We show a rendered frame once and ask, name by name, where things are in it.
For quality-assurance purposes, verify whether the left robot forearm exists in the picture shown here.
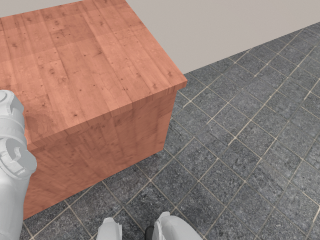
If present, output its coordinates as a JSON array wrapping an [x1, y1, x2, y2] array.
[[0, 90, 27, 149]]

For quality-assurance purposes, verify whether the robot right foot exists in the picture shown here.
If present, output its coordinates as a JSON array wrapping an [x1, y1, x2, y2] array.
[[144, 225, 154, 240]]

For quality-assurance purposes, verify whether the left robot thigh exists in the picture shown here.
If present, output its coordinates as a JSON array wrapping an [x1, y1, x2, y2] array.
[[96, 222, 122, 240]]

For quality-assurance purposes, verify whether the counter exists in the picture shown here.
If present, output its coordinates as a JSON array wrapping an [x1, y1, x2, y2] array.
[[0, 0, 188, 220]]

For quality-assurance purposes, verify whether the robot left upper arm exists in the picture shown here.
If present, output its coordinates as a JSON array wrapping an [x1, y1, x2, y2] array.
[[0, 137, 37, 240]]

